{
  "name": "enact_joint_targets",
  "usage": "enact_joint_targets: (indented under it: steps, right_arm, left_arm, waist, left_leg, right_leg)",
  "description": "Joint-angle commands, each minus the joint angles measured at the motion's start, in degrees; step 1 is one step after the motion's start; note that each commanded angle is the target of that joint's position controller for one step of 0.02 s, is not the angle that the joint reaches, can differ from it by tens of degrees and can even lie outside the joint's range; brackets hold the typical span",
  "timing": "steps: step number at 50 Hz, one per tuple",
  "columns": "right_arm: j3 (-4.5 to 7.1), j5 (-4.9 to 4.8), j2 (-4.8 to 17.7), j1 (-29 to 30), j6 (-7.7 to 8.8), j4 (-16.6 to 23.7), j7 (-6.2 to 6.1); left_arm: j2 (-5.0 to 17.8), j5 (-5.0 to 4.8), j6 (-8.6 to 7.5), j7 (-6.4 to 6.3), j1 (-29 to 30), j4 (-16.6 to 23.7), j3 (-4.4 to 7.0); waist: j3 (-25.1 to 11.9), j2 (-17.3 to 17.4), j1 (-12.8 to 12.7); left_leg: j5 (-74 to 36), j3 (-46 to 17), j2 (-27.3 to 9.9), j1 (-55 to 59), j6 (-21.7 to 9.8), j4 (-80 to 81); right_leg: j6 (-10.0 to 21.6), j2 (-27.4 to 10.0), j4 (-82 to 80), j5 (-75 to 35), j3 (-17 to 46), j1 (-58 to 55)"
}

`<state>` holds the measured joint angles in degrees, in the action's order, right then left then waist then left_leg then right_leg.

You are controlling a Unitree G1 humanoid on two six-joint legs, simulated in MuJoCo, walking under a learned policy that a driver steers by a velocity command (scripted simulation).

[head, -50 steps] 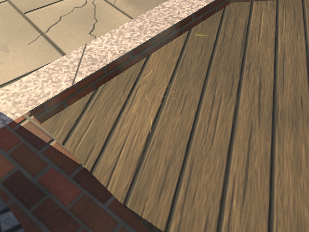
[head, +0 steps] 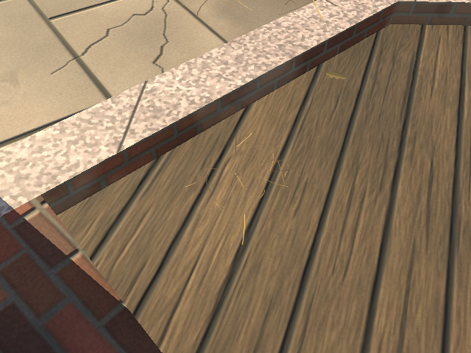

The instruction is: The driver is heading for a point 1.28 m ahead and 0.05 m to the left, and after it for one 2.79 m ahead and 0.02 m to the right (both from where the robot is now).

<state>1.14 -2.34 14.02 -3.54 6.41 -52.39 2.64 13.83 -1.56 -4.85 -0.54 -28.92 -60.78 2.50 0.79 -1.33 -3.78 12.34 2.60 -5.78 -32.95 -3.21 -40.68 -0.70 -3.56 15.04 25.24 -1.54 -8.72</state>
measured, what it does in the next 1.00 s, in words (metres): goes down: left foot, then right foot 0.14 m lower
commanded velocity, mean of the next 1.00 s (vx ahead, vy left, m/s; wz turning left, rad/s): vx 0.94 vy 0.00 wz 0.00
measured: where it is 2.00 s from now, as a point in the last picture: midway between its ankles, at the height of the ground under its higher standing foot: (249, 69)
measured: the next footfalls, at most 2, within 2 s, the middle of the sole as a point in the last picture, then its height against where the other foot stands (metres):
left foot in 0.02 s outside the picture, level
right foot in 0.68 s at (271, 292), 0.14 m lower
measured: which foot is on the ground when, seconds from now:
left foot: up 0.00-0.00, down 0.02-0.68, up 0.70-1.00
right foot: down 0.00-0.04, up 0.06-0.66, down 0.68-1.00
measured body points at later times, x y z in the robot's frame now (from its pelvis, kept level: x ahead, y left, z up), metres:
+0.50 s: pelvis +0.35 +0.07 -0.02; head +0.34 +0.08 +0.43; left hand +0.57 +0.29 -0.11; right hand +0.23 -0.16 -0.16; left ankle +0.13 +0.15 -0.72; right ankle +0.60 -0.09 -0.70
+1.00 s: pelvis +0.87 +0.06 -0.14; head +0.88 +0.08 +0.31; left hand +0.83 +0.31 -0.29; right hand +1.11 -0.17 -0.20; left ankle +1.10 +0.19 -0.83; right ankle +0.69 -0.07 -0.86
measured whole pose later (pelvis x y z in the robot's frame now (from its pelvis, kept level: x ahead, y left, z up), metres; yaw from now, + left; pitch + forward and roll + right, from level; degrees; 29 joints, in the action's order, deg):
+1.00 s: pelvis +0.87 +0.06 -0.14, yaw -1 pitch +0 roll -4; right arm -0.1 -0.9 14.0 0.4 6.5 -43.9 1.0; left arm 13.7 -1.7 -7.0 0.6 -26.7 -56.1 2.9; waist 0.1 1.3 -4.1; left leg -2.6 -1.3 -7.1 -40.7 -1.8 -38.0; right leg -0.1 2.2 17.6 25.3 -4.2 -7.6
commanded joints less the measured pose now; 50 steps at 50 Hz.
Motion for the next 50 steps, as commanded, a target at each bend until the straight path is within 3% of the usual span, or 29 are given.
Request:
enact_joint_targets:
  steps: [1, 2, 3, 4, 5, 6, 8, 10, 12, 14, 17, 23, 29, 31, 32, 33, 34, 35, 36, 37, 38, 39, 40, 41, 42, 44, 45, 48, 50]
  right_arm:
    - [4.17, -0.81, 9.3, -18.0, -0.09, -2.7, -0.45]
    - [6.26, -0.47, 15.3, -31.5, -0.35, -5.8, -1.37]
    - [5.38, 1.59, 17.3, -34.2, 0.81, -6.5, -0.48]
    - [3.36, 1.63, 10.8, -26.6, 2.06, -5.1, 0.59]
    - [2.75, 1.41, 8.1, -20.7, 2.41, -3.9, 1.03]
    - [2.32, 1.57, 6.8, -16.4, 2.44, -3.1, 1.29]
    - [2.00, 3.03, 4.9, -11.3, 2.13, -2.3, 0.77]
    - [1.77, 3.20, 3.8, -13.7, 2.28, -3.1, 0.03]
    - [1.47, 2.39, 3.2, -16.4, 3.18, -4.8, -0.86]
    - [1.69, 1.42, 4.1, -20.4, 2.94, -6.3, -2.53]
    - [1.38, 1.98, 4.2, -24.0, 2.45, -5.9, -4.17]
    - [0.75, 2.20, 3.3, -34.7, 0.82, -7.0, -5.55]
    - [0.80, 0.83, 3.6, -35.5, -1.19, -6.5, -5.72]
    - [1.40, 1.22, 7.1, -34.4, -1.67, -6.6, -5.07]
    - [1.61, 2.52, 8.5, -32.3, -2.07, -6.2, -4.45]
    - [1.51, 3.94, 9.3, -26.3, -1.25, -5.8, -2.90]
    - [1.45, 2.39, 5.3, -21.4, 0.00, -4.0, -2.84]
    - [-0.90, 1.30, -1.1, -30.1, 2.96, -1.5, -2.05]
    - [-0.34, -2.72, 4.2, -28.0, 4.47, 1.0, -1.63]
    - [-0.86, -4.30, 4.0, -21.7, 4.58, 4.5, -2.40]
    - [-1.33, -3.03, 3.6, -15.2, 3.78, 5.6, -3.33]
    - [-1.23, -1.33, 3.3, -13.9, 2.58, 5.2, -3.67]
    - [-0.58, -0.26, 3.3, -13.7, 1.42, 5.4, -3.33]
    - [-0.83, -0.26, 0.5, -12.8, -0.51, 6.3, -3.03]
    - [-1.32, 0.12, -0.3, -11.9, -1.54, 7.9, -3.02]
    - [-1.04, 2.36, 0.8, -12.5, -0.63, 7.6, -2.81]
    - [-0.69, 2.53, 1.3, -12.5, -0.18, 6.0, -2.06]
    - [-0.59, 1.36, 2.9, 0.1, -0.08, 8.6, -1.55]
    - [0.48, 1.33, 5.6, 2.1, 0.35, 9.6, -1.34]
  left_arm:
    - [8.4, 1.76, -0.70, 0.28, 5.3, 3.7, 0.82]
    - [6.8, 3.19, -0.90, 0.28, 8.9, 5.7, 0.06]
    - [-3.6, 0.93, -2.64, 0.32, 4.0, 8.2, -2.27]
    - [1.1, -2.86, -4.09, -0.12, 8.0, 10.4, -1.10]
    - [3.5, -4.04, -4.68, -0.06, 10.8, 11.9, -0.56]
    - [4.3, -2.85, -4.41, -0.44, 12.4, 12.1, -0.47]
    - [3.2, -0.63, -2.28, -0.39, 11.1, 12.3, 0.24]
    - [2.7, -1.01, -0.39, 0.20, 9.1, 10.7, 0.39]
    - [5.4, -0.70, -0.49, 0.66, 14.6, 12.3, 1.98]
    - [3.7, 0.94, -0.73, 1.18, 20.5, 14.1, 1.80]
    - [2.5, 1.03, -0.69, 2.93, 25.6, 15.3, 1.58]
    - [2.7, 1.58, -1.97, 6.03, 37.1, 20.6, 0.83]
    - [0.7, -0.13, -4.72, 8.01, 42.9, 24.7, -0.73]
    - [3.4, 0.58, -4.91, 6.90, 33.0, 22.7, 0.67]
    - [7.0, 0.07, -4.22, 5.71, 21.6, 19.5, 2.44]
    - [9.9, -0.24, -3.55, 4.40, 5.2, 16.9, 4.26]
    - [11.9, 1.65, -2.38, 3.78, -8.7, 10.7, 3.65]
    - [13.0, 4.90, -2.12, 3.09, -8.0, 11.0, 2.59]
    - [13.4, 4.67, -2.14, 2.85, -11.3, 10.0, 3.86]
    - [13.4, 4.32, -2.62, 2.35, -10.3, 8.3, 4.42]
    - [9.5, 3.62, -2.70, 2.10, -4.1, 8.6, 3.47]
    - [6.9, 3.46, -3.34, 2.27, 2.6, 9.9, 2.06]
    - [3.3, 2.84, -4.14, 2.43, 7.1, 9.7, 0.52]
    - [2.7, 1.47, -3.88, 2.20, 15.0, 10.2, -0.12]
    - [3.0, 1.34, -3.79, 2.30, 20.4, 11.7, -0.40]
    - [5.0, 1.48, -4.04, 1.62, 22.0, 12.7, 0.35]
    - [6.4, 1.24, -4.30, 1.17, 19.6, 12.5, 1.02]
    - [10.0, -1.08, -3.86, 0.63, 10.4, 9.9, 2.55]
    - [10.5, -0.28, -2.18, 0.66, 6.9, 8.9, 2.76]
  waist:
    - [-1.7, -3.0, 14.4]
    - [-7.9, 5.7, 21.1]
    - [-14.3, 23.3, 14.6]
    - [-8.0, 15.9, 11.9]
    - [-3.0, 11.5, 9.3]
    - [-2.1, 5.7, 7.3]
    - [-0.8, 6.5, 2.8]
    - [0.6, 5.7, 2.0]
    - [4.4, 2.2, 1.7]
    - [6.5, 2.9, 3.2]
    - [6.1, 3.6, 4.7]
    - [11.2, 1.3, 9.0]
    - [13.5, 1.3, 10.6]
    - [6.8, 4.9, 6.3]
    - [1.1, 8.8, 0.8]
    - [-6.0, 10.0, -11.1]
    - [-9.8, -1.5, -15.2]
    - [-23.3, -20.5, -5.8]
    - [-32.8, -17.5, -9.3]
    - [-32.9, -10.8, -7.4]
    - [-21.0, 1.0, -5.8]
    - [-11.9, 8.1, -2.3]
    - [-5.1, 10.8, 2.4]
    - [5.1, 5.6, 8.3]
    - [9.5, 0.6, 10.7]
    - [7.3, -1.6, 12.0]
    - [4.8, -1.0, 10.7]
    - [7.1, 0.8, 5.5]
    - [6.6, 0.5, 5.7]
  left_leg:
    - [1.2, 6.0, 7.1, 32.5, -3.0, 0.0]
    - [14.0, -6.1, -0.2, 45.9, -5.8, 4.2]
    - [45.4, -43.4, -13.2, 50.4, -12.8, 23.0]
    - [43.6, -53.6, -15.4, 44.5, -10.5, 32.3]
    - [35.4, -46.1, -16.3, 39.1, -9.3, 31.1]
    - [24.9, -36.9, -14.5, 32.9, -8.9, 29.3]
    - [14.9, -23.0, -9.1, 21.9, -7.3, 28.5]
    - [8.4, -16.0, -6.4, 18.2, -9.0, 31.9]
    - [1.9, -13.9, -6.4, 22.2, -6.9, 31.5]
    - [-2.9, -9.1, -4.4, 22.9, -6.0, 30.5]
    - [-1.7, -6.3, -3.8, 21.5, -6.5, 28.1]
    - [-2.7, -8.6, -7.3, 34.3, -7.2, 21.2]
    - [-16.2, -3.2, -4.5, 36.1, -3.6, 16.3]
    - [-38.3, -3.2, -3.7, 37.0, -2.5, 5.5]
    - [-50.2, -4.4, -3.9, 36.1, -2.9, -6.7]
    - [-65.1, -4.0, -1.1, 24.5, -1.7, -28.2]
    - [-8.2, -2.4, 7.0, 4.0, 0.8, -62.8]
    - [28.7, -16.1, 10.1, -12.7, -1.9, -73.7]
    - [25.6, -20.6, 9.8, -19.0, -0.1, -68.4]
    - [21.6, -15.4, 6.3, -24.9, 0.9, -64.2]
    - [19.1, -11.4, 1.8, -25.7, 0.3, -60.0]
    - [18.2, -10.3, 0.3, -23.3, 0.7, -58.9]
    - [13.6, -13.0, -2.8, -18.5, 0.0, -51.8]
    - [12.9, -13.2, -6.7, -14.5, 1.7, -44.0]
    - [12.0, -12.8, -9.0, -7.7, 2.5, -33.3]
    - [-9.0, -7.7, -6.0, 9.0, 3.0, -15.2]
    - [-17.9, -3.7, -2.9, 16.1, 3.0, -9.8]
    - [-20.5, -2.2, -0.7, 10.6, 1.9, 2.9]
    - [-15.6, -0.1, 2.1, 7.3, -0.3, 7.3]
  right_leg:
    - [8.2, -6.3, 16.4, -35.8, -0.2, 25.2]
    - [5.2, -2.4, 41.4, -33.0, -1.9, 35.9]
    - [4.8, 6.9, 63.8, 5.3, 6.0, 49.0]
    - [7.4, 6.1, 69.9, 1.8, 12.4, 54.8]
    - [9.4, 2.7, 68.5, -4.5, 11.0, 57.7]
    - [9.8, -1.1, 64.6, -8.9, 9.6, 54.0]
    - [8.8, -5.2, 55.6, -14.0, 9.0, 45.6]
    - [7.3, -4.9, 51.0, -15.8, 6.9, 41.4]
    - [7.6, -6.2, 41.2, -25.0, 10.2, 47.4]
    - [6.2, -4.6, 29.2, -35.7, 7.9, 49.2]
    - [5.2, -2.5, 22.2, -47.1, 5.1, 46.7]
    - [7.0, -3.1, 20.3, -44.1, 4.9, 62.9]
    - [7.1, -0.6, 9.7, -46.2, -2.3, 52.3]
    - [7.0, 3.8, 11.7, -43.7, -5.0, 36.0]
    - [8.5, 3.8, 14.7, -40.0, -4.2, 24.5]
    - [12.3, 1.2, 14.7, -43.6, -2.5, 2.3]
    - [16.5, -8.4, 12.2, -49.5, 7.6, -17.4]
    - [18.5, -15.7, 35.2, -75.5, 16.5, -37.6]
    - [26.4, -19.2, 26.4, -64.0, 26.7, -44.8]
    - [28.6, -21.8, 12.6, -28.2, 38.6, -40.2]
    - [25.8, -20.7, 5.8, -14.1, 38.7, -24.7]
    - [25.9, -21.3, 2.8, -12.1, 38.7, -8.3]
    - [24.1, -21.3, 0.5, -11.0, 36.4, 7.7]
    - [20.4, -19.8, -3.8, -13.0, 28.7, 27.0]
    - [17.1, -16.1, -8.5, -12.1, 21.0, 39.5]
    - [13.1, -4.2, -6.7, -17.8, 4.3, 48.8]
    - [12.2, -1.1, -6.2, -16.7, -0.2, 48.1]
    - [12.8, -4.4, -10.1, -18.4, 1.5, 29.3]
    - [11.3, -7.2, -4.8, -35.9, 1.6, 14.8]
Over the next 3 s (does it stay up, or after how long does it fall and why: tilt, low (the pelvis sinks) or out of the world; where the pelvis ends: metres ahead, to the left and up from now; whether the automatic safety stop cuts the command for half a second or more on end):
stays up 2.36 0.06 0.01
